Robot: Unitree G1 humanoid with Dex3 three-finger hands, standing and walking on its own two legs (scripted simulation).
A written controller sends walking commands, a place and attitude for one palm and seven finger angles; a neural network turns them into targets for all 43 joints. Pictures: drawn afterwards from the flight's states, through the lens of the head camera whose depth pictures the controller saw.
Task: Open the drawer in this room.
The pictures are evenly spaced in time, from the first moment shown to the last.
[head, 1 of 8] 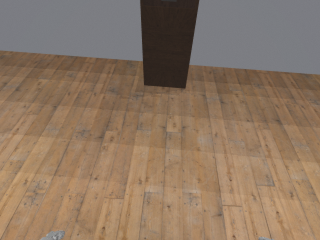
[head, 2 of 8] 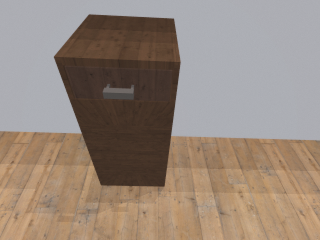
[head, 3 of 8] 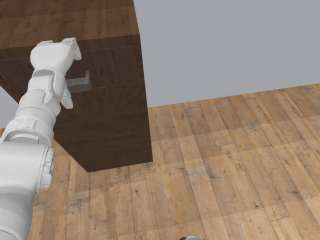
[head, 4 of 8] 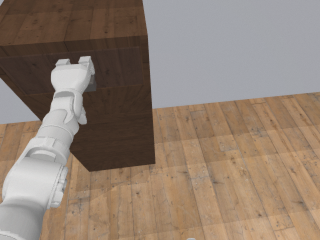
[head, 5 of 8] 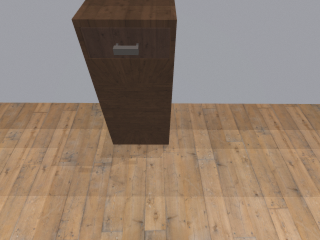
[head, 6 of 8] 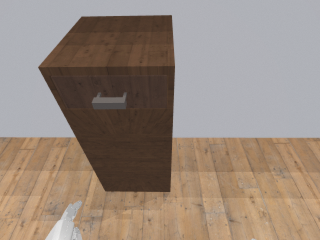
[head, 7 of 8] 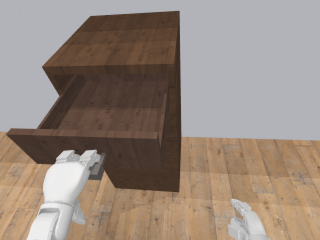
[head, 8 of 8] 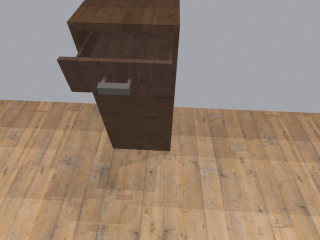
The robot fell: no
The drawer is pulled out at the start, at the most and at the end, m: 0.00 0.30 0.19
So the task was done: yes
